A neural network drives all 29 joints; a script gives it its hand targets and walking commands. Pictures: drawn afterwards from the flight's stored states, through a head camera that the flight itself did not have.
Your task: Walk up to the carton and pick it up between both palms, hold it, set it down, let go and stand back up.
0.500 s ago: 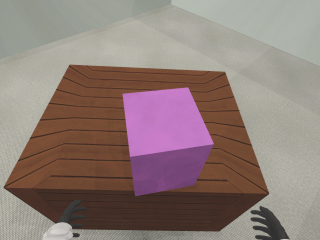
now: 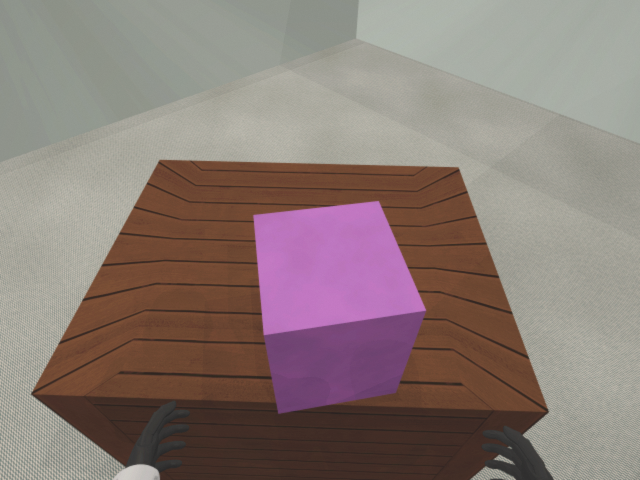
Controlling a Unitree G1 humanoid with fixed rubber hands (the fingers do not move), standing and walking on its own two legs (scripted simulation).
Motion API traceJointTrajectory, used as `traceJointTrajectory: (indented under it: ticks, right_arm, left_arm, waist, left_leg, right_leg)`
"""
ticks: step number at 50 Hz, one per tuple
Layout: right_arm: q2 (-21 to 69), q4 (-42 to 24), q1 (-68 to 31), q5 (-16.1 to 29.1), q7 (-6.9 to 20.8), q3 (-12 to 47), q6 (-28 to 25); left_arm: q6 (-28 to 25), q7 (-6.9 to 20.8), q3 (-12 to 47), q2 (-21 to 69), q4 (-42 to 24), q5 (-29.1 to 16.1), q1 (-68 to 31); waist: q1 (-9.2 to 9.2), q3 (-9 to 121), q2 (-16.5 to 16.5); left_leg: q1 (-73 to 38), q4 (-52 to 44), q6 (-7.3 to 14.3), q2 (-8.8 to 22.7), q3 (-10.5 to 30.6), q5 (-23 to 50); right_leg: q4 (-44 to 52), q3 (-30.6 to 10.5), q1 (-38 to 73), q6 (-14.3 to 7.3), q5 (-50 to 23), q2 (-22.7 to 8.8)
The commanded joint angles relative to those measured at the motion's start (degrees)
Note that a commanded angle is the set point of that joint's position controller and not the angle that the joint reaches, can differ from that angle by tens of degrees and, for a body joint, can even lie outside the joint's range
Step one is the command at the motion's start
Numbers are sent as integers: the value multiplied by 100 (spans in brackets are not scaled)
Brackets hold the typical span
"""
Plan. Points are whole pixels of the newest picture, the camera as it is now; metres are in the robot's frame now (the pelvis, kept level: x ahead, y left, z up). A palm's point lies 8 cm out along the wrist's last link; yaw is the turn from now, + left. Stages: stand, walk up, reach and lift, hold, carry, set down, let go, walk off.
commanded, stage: reach and lift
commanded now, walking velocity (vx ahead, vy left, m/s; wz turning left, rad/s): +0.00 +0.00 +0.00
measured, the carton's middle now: (328, 308) +0.39 +0.02 -0.06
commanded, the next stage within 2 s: none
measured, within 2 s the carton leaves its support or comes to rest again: neither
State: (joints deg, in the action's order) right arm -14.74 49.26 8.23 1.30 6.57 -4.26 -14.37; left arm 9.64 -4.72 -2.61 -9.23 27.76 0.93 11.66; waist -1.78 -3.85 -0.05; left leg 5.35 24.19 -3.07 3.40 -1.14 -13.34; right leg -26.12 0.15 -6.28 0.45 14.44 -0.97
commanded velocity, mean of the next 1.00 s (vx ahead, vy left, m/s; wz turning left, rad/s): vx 0.00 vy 0.00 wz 0.00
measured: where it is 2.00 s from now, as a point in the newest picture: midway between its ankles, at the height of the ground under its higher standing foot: outside the picture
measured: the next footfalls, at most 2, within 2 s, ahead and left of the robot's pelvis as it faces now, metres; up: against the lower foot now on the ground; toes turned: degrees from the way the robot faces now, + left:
none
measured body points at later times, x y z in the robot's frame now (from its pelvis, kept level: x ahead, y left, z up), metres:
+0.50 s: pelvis +0.00 -0.01 +0.00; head -0.02 +0.00 +0.45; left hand +0.17 +0.20 -0.06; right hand +0.18 -0.24 -0.07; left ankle +0.00 +0.15 -0.74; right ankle +0.00 -0.12 -0.74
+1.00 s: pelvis +0.01 -0.02 +0.00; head -0.01 -0.01 +0.45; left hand +0.20 +0.17 -0.04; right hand +0.21 -0.24 -0.05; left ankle +0.00 +0.15 -0.74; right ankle +0.00 -0.12 -0.74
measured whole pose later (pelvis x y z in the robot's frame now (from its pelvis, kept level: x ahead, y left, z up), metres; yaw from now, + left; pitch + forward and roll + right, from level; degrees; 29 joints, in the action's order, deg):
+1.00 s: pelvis +0.01 -0.02 +0.00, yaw -1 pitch -4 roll +1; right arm -15.9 46.5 8.1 17.7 8.5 6.1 -29.8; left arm -16.7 -12.0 3.3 -1.4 26.3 0.2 14.8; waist -3.7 -0.5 1.5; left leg 7.0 25.7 -4.6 4.4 -1.4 -14.9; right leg -30.3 -0.9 -9.7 -1.1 17.1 0.4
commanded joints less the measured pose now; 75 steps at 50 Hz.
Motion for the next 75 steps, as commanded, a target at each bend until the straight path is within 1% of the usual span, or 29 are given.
traceJointTrajectory:
  ticks: [1,7,9,10,13,14,16,21,23,24,25,28,33,34,40,42,45,47,49,53,55,56,58,60,66,67,70,71,75]
  right_arm:
    - [-1099,-750,-536,101,26,-272,-382]
    - [-1089,-747,-425,498,194,-91,-569]
    - [-989,-823,-419,610,220,14,-646]
    - [-1039,-742,-375,634,252,39,-653]
    - [-1068,-839,-366,744,240,56,-767]
    - [-965,-804,-367,813,262,137,-848]
    - [-1011,-929,-373,872,263,134,-923]
    - [-986,-1031,-305,983,247,219,-1076]
    - [-956,-958,-327,1038,274,193,-1111]
    - [-1013,-986,-288,1047,274,197,-1165]
    - [-1002,-924,-342,1019,239,223,-1188]
    - [-1020,-892,-372,1169,251,302,-1367]
    - [-957,-982,-256,1353,237,532,-1679]
    - [-933,-955,-161,1376,252,576,-1733]
    - [-927,-1131,-472,1608,280,681,-1890]
    - [-973,-1118,-429,1686,241,685,-1906]
    - [-1003,-1034,-657,1753,206,695,-1899]
    - [-1004,-1151,-855,1680,173,745,-1864]
    - [-1072,-1163,-1129,1692,166,741,-1832]
    - [-997,-1395,-1374,1658,73,855,-1696]
    - [-1048,-1412,-1482,1802,69,879,-1568]
    - [-1109,-1323,-1470,1771,66,865,-1523]
    - [-1113,-1451,-1770,1773,46,859,-1413]
    - [-1060,-1482,-1781,1882,54,930,-1273]
    - [-1159,-1606,-2178,1862,-14,913,-943]
    - [-1218,-1693,-2258,1829,-36,815,-879]
    - [-1255,-1863,-2773,1863,-12,736,-707]
    - [-1227,-1984,-2867,1864,-1,704,-603]
    - [-1326,-2190,-3074,1831,-18,649,-332]
  left_arm:
    - [-539,-179,-118,-495,-894,31,-439]
    - [-992,-355,90,-222,-1091,142,-262]
    - [-1160,-412,78,-238,-1170,163,-272]
    - [-1194,-419,124,-129,-1089,200,-207]
    - [-1386,-431,187,-110,-1146,157,-257]
    - [-1467,-467,152,-91,-1227,207,-247]
    - [-1625,-472,214,-58,-1146,124,-235]
    - [-1928,-527,263,41,-1063,44,-82]
    - [-2059,-566,370,200,-1038,-1,-96]
    - [-2110,-568,302,167,-986,-17,9]
    - [-2162,-551,375,195,-985,-33,-39]
    - [-2346,-585,421,330,-1113,-3,123]
    - [-2690,-593,507,411,-1138,-27,266]
    - [-2767,-613,485,410,-1237,-10,201]
    - [-2993,-739,574,533,-1325,-51,-106]
    - [-3017,-727,601,589,-1201,-76,-73]
    - [-3003,-774,521,542,-1308,-59,-189]
    - [-2953,-748,467,520,-1142,-13,-333]
    - [-2894,-775,499,561,-1211,-52,-514]
    - [-2766,-746,363,571,-1177,-87,-722]
    - [-2628,-785,280,464,-1403,-94,-814]
    - [-2576,-777,333,496,-1465,-75,-776]
    - [-2439,-776,297,530,-1397,-147,-1032]
    - [-2272,-779,293,529,-1650,-153,-1056]
    - [-1834,-769,200,540,-1794,-92,-1320]
    - [-1752,-743,198,511,-1868,-117,-1358]
    - [-1568,-785,226,524,-2056,-197,-1831]
    - [-1503,-821,237,567,-2172,-202,-1995]
    - [-1166,-816,158,597,-2314,-215,-2247]
  waist:
    - [-77,373,419]
    - [-153,483,84]
    - [-216,400,22]
    - [-122,357,87]
    - [-137,471,73]
    - [-210,422,-48]
    - [-173,501,179]
    - [-214,371,309]
    - [-176,422,188]
    - [-244,379,347]
    - [-123,284,400]
    - [-148,322,275]
    - [-159,429,479]
    - [-217,562,334]
    - [-235,396,273]
    - [-224,382,440]
    - [-213,594,289]
    - [-214,644,502]
    - [-249,823,417]
    - [-270,990,622]
    - [-351,1047,412]
    - [-241,1070,458]
    - [-251,1143,565]
    - [-270,1051,405]
    - [-289,1169,360]
    - [-235,1184,456]
    - [-322,1293,347]
    - [-268,1330,237]
    - [-371,1491,278]
  left_leg:
    - [-254,-490,126,-405,-328,897]
    - [-129,-609,104,-388,-343,747]
    - [-23,-608,132,-388,-361,496]
    - [-77,-600,126,-393,-376,428]
    - [-39,-561,116,-419,-398,493]
    - [-27,-551,127,-413,-374,532]
    - [-7,-468,143,-435,-377,381]
    - [-68,-423,147,-404,-331,410]
    - [-51,-468,85,-379,-311,451]
    - [25,-423,113,-399,-326,543]
    - [-22,-412,109,-410,-296,527]
    - [-132,-397,28,-378,-278,865]
    - [-147,-262,5,-403,-291,1294]
    - [-102,-227,-13,-435,-284,1323]
    - [145,-205,62,-425,-310,826]
    - [124,-169,85,-456,-310,1040]
    - [98,-75,46,-460,-329,1283]
    - [150,-58,98,-489,-341,1101]
    - [90,-78,78,-465,-341,1183]
    - [245,-52,150,-498,-398,1011]
    - [245,-97,165,-504,-427,1111]
    - [139,-100,134,-484,-386,1152]
    - [123,-88,147,-477,-383,1201]
    - [18,-154,151,-461,-420,1158]
    - [-17,-181,113,-478,-401,1463]
    - [-49,-201,109,-455,-390,1352]
    - [-17,-250,131,-426,-379,1161]
    - [-35,-308,125,-405,-361,1102]
    - [-29,-383,136,-388,-356,1053]
  right_leg:
    - [822,229,-331,-137,-832,312]
    - [826,157,-319,-199,-628,316]
    - [863,70,-370,-229,-397,257]
    - [844,75,-467,-232,-378,301]
    - [794,49,-347,-227,-448,293]
    - [794,23,-347,-225,-500,241]
    - [773,-18,-439,-200,-394,248]
    - [770,-36,-536,-203,-365,223]
    - [746,-7,-555,-255,-360,281]
    - [758,-62,-475,-238,-473,263]
    - [778,-56,-551,-232,-425,233]
    - [722,5,-503,-220,-666,291]
    - [601,-12,-446,-167,-1075,353]
    - [559,-58,-385,-176,-1156,331]
    - [508,-139,-602,-209,-603,294]
    - [496,-125,-591,-158,-866,320]
    - [410,-158,-534,-196,-1123,331]
    - [395,-206,-523,-118,-1114,292]
    - [385,-220,-482,-174,-1129,318]
    - [373,-365,-286,-117,-1329,225]
    - [343,-340,-219,-100,-1463,250]
    - [327,-258,-270,-102,-1424,309]
    - [389,-314,-258,-150,-1399,312]
    - [455,-289,-394,-125,-1258,304]
    - [481,-279,-237,-175,-1661,361]
    - [520,-282,-292,-188,-1469,393]
    - [546,-287,-371,-216,-1152,390]
    - [578,-242,-405,-260,-986,415]
    - [641,-241,-339,-250,-988,410]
